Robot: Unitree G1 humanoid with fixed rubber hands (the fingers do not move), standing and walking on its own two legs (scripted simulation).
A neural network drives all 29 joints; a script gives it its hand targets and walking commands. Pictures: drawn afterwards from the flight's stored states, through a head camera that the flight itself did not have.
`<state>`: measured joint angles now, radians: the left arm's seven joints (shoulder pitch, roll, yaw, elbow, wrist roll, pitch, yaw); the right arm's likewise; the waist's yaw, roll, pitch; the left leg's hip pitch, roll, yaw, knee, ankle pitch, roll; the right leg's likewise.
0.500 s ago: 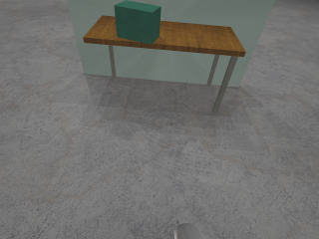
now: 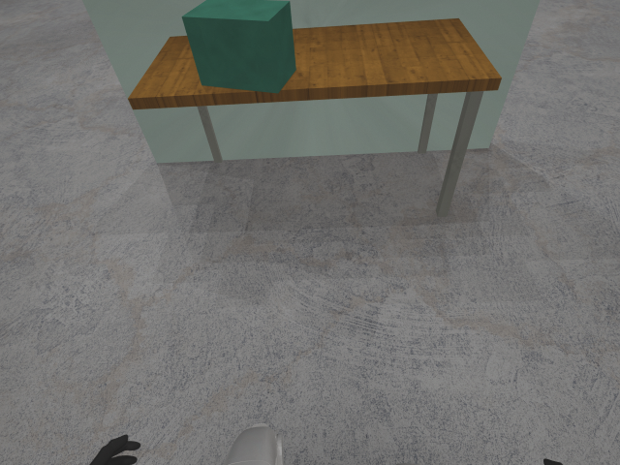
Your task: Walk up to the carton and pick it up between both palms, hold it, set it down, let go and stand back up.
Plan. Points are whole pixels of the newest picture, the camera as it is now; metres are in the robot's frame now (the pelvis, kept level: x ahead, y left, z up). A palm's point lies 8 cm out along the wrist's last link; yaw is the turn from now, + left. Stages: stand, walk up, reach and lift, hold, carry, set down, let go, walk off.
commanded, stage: walk up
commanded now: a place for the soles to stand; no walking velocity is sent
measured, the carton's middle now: (243, 45) +1.29 +0.21 +0.01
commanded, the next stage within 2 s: none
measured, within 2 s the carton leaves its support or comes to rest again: neither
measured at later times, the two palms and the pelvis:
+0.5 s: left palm (103, 336) +0.35 +0.37 -0.09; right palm (487, 386) +0.24 -0.23 -0.08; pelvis +0.22 +0.08 -0.01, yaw -5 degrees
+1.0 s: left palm (82, 265) +0.51 +0.47 -0.09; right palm (404, 217) +0.57 -0.18 -0.08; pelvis +0.45 +0.14 -0.02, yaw +0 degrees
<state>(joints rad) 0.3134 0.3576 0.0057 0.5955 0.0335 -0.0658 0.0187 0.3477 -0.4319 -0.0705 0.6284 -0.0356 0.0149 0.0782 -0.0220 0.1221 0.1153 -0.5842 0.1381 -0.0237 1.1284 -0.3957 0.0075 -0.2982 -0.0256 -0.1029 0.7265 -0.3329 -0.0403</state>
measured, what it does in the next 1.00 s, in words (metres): walks ahead: left foot, then right foot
